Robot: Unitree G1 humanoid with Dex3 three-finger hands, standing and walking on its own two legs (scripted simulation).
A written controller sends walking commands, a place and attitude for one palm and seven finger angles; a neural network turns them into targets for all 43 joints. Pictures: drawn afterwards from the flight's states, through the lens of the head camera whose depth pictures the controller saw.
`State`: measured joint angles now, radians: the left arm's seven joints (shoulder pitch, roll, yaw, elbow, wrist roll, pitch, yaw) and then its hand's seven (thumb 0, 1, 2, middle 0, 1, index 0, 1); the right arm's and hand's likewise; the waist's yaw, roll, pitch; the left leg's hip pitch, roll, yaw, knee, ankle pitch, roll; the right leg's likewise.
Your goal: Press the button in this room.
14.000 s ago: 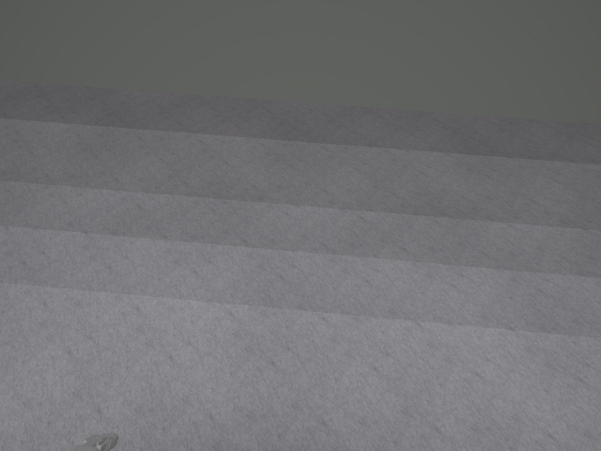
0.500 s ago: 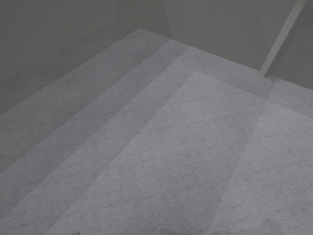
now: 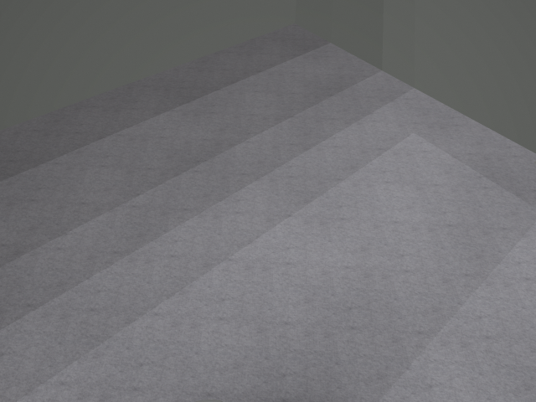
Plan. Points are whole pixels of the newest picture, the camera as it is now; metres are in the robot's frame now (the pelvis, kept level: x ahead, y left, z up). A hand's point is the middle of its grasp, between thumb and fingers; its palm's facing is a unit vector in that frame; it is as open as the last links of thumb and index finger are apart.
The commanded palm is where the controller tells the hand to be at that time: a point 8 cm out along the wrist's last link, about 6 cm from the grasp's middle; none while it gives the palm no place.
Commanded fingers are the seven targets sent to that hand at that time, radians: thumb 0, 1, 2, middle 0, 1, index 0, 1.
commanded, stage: turn or walk to find it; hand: left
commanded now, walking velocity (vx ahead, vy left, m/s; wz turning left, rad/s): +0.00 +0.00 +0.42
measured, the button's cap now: out of the picture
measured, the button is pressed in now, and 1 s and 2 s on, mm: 0 0 0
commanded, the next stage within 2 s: none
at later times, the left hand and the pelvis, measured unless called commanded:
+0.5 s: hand out of the picture +0.03 +0.20 -0.15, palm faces +0.20 -0.94 -0.27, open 7.4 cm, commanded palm none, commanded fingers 0.00 0.90 0.90 -0.20 -0.30 -0.20 -0.30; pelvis -0.02 -0.01 +0.00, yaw +12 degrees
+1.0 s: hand out of the picture -0.11 +0.24 -0.18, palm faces +0.44 -0.87 -0.23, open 7.4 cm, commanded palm none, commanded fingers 0.00 0.90 0.90 -0.20 -0.30 -0.20 -0.30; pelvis -0.06 +0.02 +0.00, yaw +24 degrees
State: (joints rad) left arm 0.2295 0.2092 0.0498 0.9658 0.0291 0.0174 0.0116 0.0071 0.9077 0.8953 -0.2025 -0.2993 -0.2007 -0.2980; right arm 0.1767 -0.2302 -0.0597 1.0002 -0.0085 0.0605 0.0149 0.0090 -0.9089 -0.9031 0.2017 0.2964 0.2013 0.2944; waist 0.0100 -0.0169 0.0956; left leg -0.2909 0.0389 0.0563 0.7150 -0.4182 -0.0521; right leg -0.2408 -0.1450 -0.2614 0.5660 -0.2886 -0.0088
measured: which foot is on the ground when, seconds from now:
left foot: up 0.00-0.02, down 0.04-0.44, up 0.46-0.86, down 0.88-1.00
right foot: down 0.00-0.04, up 0.06-0.42, down 0.44-0.88, up 0.90-1.00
